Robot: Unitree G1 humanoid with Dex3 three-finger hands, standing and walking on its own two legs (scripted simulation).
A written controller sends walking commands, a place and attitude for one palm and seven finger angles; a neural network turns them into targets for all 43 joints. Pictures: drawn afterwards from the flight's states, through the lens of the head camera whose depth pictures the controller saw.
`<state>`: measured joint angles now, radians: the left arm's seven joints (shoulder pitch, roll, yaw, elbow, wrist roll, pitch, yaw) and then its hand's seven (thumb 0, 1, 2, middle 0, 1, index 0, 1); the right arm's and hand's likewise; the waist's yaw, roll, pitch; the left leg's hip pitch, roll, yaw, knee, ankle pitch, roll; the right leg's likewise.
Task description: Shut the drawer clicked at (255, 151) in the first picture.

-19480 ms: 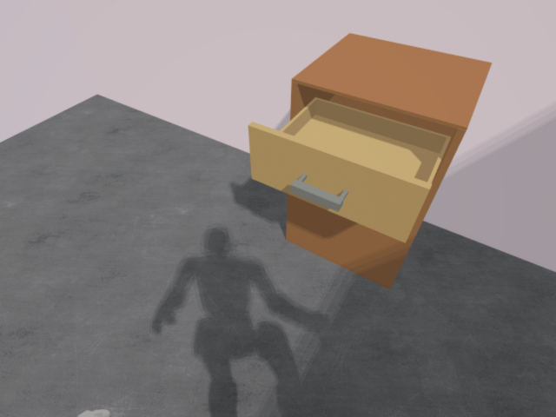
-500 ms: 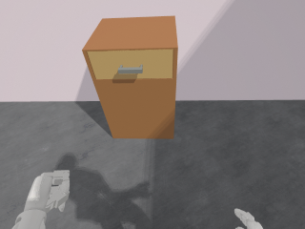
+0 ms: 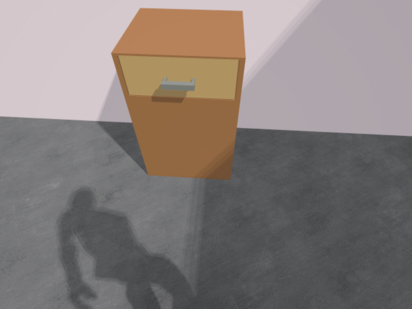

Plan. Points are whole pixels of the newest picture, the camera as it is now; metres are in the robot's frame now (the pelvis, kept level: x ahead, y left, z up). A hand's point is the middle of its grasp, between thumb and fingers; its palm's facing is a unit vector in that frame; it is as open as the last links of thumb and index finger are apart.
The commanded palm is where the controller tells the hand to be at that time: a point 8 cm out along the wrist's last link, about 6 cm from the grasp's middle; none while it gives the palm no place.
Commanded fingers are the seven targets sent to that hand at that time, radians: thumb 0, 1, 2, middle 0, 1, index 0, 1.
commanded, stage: let the arm hang, fingers relaxed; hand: left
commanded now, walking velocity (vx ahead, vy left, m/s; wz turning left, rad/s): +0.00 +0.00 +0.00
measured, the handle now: (178, 82) +0.90 +0.17 -0.09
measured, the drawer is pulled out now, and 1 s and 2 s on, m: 0.00 0.00 0.00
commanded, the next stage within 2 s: look to check the result in 0.48 s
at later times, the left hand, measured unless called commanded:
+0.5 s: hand out of the picture -0.02 +0.16 -0.18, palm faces +0.04 -0.98 -0.17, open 7.4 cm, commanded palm none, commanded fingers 0.00 0.90 0.90 -0.20 -0.30 -0.20 -0.30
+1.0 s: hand out of the picture +0.00 +0.16 -0.17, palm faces +0.04 -0.98 -0.19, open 7.4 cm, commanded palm none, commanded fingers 0.00 0.90 0.90 -0.20 -0.30 -0.20 -0.30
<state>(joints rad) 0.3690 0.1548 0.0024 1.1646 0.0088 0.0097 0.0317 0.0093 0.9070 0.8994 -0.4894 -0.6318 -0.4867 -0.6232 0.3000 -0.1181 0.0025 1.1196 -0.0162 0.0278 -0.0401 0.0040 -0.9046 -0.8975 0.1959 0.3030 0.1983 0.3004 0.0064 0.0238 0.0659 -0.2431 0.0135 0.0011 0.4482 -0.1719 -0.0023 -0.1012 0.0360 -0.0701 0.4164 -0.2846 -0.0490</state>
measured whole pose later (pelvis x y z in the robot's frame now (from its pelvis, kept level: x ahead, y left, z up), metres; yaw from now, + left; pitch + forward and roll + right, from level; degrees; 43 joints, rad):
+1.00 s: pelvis +0.01 -0.01 +0.00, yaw -1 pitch -2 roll +0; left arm 0.29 0.13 0.01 1.15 0.01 -0.02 0.04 0.00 0.91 0.90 -0.20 -0.30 -0.20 -0.30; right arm 0.25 -0.14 -0.01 1.14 -0.02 0.01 -0.05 0.00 -0.91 -0.90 0.20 0.30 0.20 0.30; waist 0.00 0.01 0.05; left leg -0.21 0.02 0.01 0.42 -0.18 -0.01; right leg -0.07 0.04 -0.06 0.40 -0.30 -0.06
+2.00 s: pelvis +0.03 -0.02 +0.00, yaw -1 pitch -1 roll +1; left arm 0.22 0.20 0.02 1.14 0.01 -0.02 0.03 0.00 0.91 0.90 -0.20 -0.30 -0.20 -0.30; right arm 0.19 -0.21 -0.01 1.14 -0.02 0.01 -0.04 0.00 -0.90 -0.90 0.20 0.30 0.20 0.30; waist 0.00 0.01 0.05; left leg -0.17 0.03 0.02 0.37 -0.18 -0.03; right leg -0.03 0.05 -0.05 0.33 -0.28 -0.07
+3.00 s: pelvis +0.03 -0.01 +0.01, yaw -2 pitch -2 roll +0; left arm 0.20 0.25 0.02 1.14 0.01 -0.02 0.02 0.01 0.90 0.90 -0.20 -0.30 -0.20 -0.30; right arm 0.18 -0.24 -0.01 1.14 -0.02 0.01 -0.04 0.00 -0.90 -0.90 0.20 0.30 0.20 0.30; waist 0.00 0.00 0.05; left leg -0.15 0.03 0.03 0.36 -0.17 -0.02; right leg -0.01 0.05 -0.04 0.31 -0.26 -0.06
